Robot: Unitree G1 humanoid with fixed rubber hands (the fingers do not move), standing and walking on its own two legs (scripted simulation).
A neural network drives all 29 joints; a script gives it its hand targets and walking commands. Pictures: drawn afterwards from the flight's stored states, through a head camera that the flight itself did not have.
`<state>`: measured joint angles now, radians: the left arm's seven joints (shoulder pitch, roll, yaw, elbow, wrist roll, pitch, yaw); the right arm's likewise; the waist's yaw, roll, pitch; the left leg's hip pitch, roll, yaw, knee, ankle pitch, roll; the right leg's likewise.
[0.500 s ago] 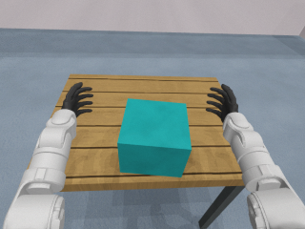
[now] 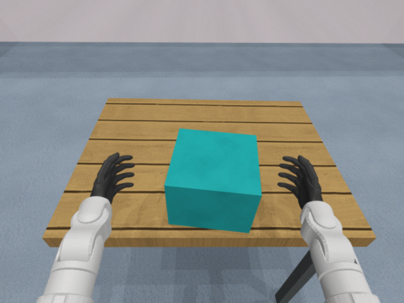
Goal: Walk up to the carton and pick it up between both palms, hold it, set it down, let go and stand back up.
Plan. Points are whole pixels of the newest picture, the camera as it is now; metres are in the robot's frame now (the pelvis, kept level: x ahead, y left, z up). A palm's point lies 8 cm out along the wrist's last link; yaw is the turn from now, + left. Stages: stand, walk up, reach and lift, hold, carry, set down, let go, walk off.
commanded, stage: set down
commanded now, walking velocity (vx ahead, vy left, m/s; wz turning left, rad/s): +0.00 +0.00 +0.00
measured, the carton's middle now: (213, 179) +0.42 -0.04 -0.01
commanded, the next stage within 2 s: let go in 1.72 s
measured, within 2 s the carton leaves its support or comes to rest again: neither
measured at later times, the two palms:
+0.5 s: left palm (91, 235) +0.25 +0.20 +0.04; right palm (312, 239) +0.22 -0.21 +0.05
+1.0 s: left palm (86, 274) +0.20 +0.21 -0.01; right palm (315, 269) +0.19 -0.21 +0.01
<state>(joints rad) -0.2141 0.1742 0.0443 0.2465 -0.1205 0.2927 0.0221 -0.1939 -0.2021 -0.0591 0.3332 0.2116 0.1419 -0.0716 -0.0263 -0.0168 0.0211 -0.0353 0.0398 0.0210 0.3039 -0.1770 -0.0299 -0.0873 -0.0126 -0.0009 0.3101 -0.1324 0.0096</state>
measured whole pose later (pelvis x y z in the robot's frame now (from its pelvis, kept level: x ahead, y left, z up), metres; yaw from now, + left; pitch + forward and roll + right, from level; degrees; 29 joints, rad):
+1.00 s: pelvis +0.02 +0.01 +0.00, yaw -1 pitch -5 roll -1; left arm 0.37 0.19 -0.06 0.09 -0.14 -0.01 0.04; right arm 0.42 -0.16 -0.05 0.06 0.13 -0.08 -0.02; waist 0.01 0.00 0.06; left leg 0.00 0.04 0.03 0.30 -0.22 -0.02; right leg -0.05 -0.01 0.03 0.28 -0.15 0.02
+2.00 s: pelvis +0.02 +0.01 +0.00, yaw -1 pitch -6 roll +0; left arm 0.20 0.20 0.02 0.46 0.01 0.15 0.00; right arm 0.20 -0.17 -0.06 0.66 -0.02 -0.17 0.01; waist 0.02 -0.01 0.10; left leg -0.01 0.05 0.03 0.35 -0.24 -0.03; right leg -0.06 0.00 0.03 0.33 -0.17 0.01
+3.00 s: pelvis +0.00 +0.01 -0.01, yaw +0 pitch -1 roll +0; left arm 0.37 0.18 0.03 0.91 0.02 -0.02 0.01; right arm 0.34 -0.19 -0.04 0.97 -0.02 0.00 -0.01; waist 0.00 0.00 -0.03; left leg -0.19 0.03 0.01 0.46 -0.25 -0.02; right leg -0.23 -0.02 0.01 0.44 -0.19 0.02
